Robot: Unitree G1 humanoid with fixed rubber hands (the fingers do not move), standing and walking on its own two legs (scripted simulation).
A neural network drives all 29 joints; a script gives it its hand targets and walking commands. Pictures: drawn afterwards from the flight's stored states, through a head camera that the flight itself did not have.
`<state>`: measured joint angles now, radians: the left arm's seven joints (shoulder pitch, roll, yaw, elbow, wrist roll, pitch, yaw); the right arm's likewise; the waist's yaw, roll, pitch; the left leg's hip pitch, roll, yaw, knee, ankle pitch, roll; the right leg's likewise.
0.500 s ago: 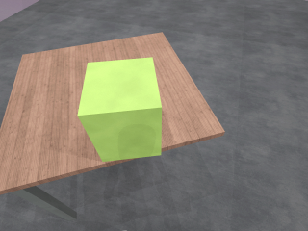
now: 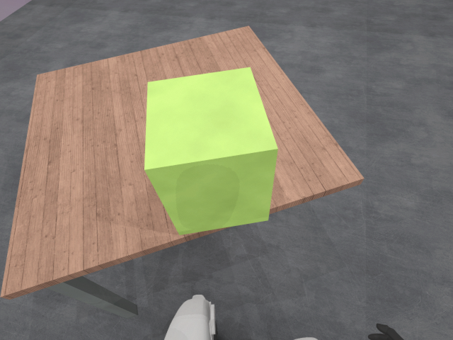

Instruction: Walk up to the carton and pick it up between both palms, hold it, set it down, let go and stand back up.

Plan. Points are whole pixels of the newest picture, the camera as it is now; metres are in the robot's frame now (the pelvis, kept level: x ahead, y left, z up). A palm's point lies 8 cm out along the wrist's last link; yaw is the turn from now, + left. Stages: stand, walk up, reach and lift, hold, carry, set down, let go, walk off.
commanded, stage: walk up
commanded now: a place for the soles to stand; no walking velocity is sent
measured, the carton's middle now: (212, 156) +0.44 +0.07 +0.02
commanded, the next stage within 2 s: none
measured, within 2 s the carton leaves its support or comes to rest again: neither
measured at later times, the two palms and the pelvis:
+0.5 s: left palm out of the picture +0.07 +0.28 -0.12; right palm out of the picture -0.02 -0.22 -0.14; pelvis -0.03 +0.03 -0.01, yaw -7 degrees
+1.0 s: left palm out of the picture +0.01 +0.25 -0.13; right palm out of the picture +0.03 -0.22 -0.12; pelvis -0.01 +0.01 +0.01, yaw +3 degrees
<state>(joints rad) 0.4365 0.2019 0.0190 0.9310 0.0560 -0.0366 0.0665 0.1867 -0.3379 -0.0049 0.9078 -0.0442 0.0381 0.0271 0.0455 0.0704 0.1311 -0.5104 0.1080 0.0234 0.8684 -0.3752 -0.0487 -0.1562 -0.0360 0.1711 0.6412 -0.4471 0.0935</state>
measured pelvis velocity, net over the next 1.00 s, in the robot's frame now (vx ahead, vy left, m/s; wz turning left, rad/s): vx -0.01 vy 0.01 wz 0.06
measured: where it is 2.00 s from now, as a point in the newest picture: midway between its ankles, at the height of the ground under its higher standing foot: outside the picture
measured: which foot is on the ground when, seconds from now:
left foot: up 0.00-0.02, down 0.04-0.50, up 0.52-0.78, down 0.80-1.00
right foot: down 0.00-0.06, up 0.08-0.44, down 0.46-1.00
